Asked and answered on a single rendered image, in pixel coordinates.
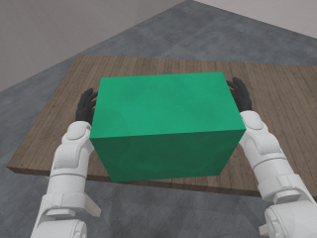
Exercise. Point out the robot left hand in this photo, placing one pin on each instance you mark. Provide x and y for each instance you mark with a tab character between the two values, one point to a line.
85	110

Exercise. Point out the table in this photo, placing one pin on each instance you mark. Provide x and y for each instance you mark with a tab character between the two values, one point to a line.
284	95

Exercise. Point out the right robot forearm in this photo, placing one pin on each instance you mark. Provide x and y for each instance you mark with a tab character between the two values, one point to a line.
277	181

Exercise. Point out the carton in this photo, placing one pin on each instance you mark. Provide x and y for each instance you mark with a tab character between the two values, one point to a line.
165	126

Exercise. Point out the right robot upper arm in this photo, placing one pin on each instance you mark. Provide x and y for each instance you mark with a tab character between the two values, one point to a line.
297	219

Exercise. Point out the robot right hand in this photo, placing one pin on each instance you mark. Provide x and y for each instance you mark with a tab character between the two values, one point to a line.
240	94

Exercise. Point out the left robot upper arm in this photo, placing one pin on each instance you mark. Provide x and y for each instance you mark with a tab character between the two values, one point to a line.
71	228

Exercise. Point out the left robot forearm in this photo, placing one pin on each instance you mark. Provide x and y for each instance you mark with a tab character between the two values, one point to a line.
65	193

